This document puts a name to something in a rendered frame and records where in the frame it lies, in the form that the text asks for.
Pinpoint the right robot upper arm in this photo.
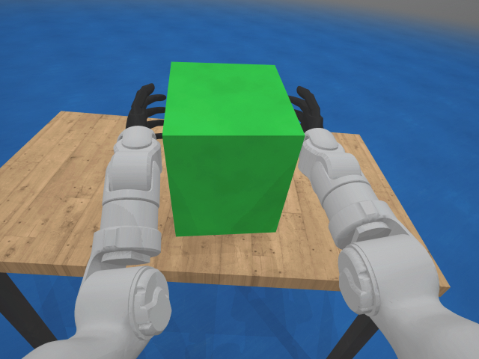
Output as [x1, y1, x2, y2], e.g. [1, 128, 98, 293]
[338, 234, 479, 359]

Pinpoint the left robot upper arm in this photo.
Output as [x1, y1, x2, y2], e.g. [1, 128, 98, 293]
[22, 266, 171, 359]

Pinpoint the left robot hand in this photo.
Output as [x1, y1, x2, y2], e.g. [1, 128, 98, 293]
[126, 83, 166, 139]

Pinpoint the carton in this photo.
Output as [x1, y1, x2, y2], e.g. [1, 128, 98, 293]
[162, 62, 305, 236]

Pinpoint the robot right forearm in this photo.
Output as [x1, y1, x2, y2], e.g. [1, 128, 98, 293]
[298, 128, 439, 285]

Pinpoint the right robot hand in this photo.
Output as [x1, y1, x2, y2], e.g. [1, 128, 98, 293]
[289, 86, 324, 133]

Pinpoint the table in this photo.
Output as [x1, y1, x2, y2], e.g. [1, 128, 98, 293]
[0, 111, 450, 359]

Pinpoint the robot left forearm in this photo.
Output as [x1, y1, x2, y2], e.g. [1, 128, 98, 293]
[74, 126, 162, 323]

